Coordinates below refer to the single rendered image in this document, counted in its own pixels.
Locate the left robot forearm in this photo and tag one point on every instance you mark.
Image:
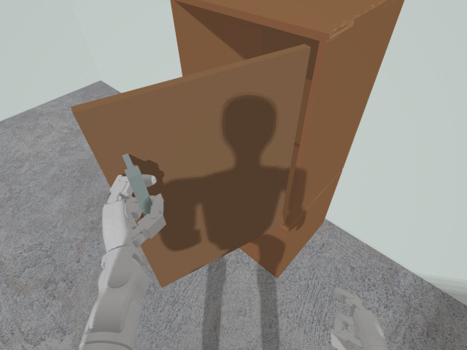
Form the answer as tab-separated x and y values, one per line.
114	319

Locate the cupboard door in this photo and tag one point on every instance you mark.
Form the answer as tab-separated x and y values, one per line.
219	143

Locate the robot right hand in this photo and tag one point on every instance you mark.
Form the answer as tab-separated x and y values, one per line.
360	333

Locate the handle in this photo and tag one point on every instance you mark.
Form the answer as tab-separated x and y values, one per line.
138	186

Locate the robot left hand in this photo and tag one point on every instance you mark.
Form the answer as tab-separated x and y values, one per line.
121	211

